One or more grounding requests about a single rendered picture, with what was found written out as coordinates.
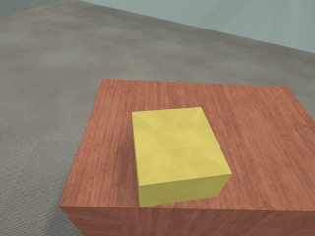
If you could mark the pedestal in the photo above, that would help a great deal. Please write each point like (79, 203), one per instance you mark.
(265, 134)

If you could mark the carton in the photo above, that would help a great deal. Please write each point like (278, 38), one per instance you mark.
(177, 156)

